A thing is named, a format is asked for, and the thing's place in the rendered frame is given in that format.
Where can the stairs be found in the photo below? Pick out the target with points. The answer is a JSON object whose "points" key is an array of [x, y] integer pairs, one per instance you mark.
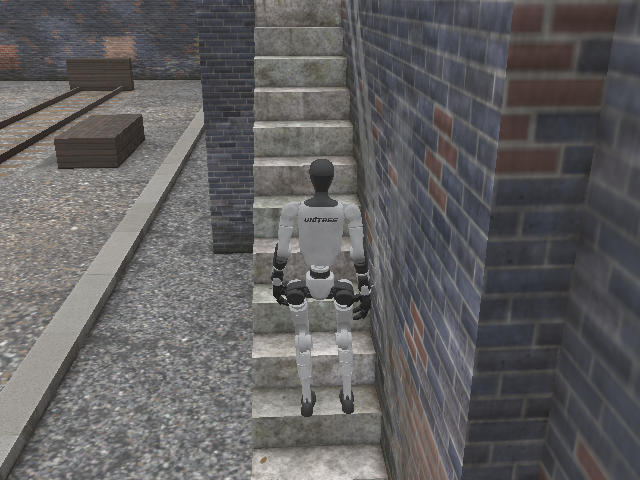
{"points": [[301, 109]]}

